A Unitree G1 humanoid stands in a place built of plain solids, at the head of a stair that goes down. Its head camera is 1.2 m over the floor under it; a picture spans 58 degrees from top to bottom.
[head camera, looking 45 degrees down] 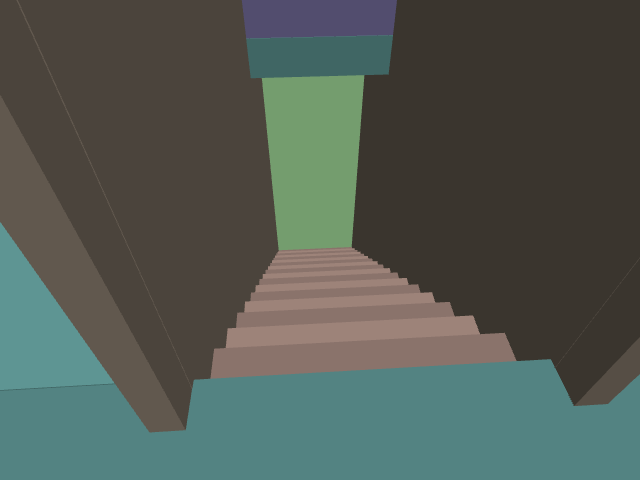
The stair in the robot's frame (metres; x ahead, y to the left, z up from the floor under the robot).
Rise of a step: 0.20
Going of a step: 0.22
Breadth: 1.09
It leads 4 degrees to the left of straight ahead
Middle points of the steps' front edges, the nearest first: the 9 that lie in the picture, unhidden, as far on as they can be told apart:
0.65 -0.17 0.00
0.87 -0.15 -0.20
1.09 -0.14 -0.40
1.32 -0.13 -0.60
1.54 -0.11 -0.80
1.76 -0.10 -1.00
1.98 -0.08 -1.20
2.20 -0.07 -1.40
2.43 -0.06 -1.60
